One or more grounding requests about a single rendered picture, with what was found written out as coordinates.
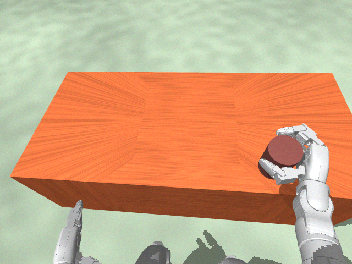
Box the can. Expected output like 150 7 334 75
258 135 304 180

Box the right robot hand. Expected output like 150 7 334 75
259 123 329 185

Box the right robot arm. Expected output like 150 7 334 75
293 179 348 264

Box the left robot hand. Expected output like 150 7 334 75
53 200 101 264

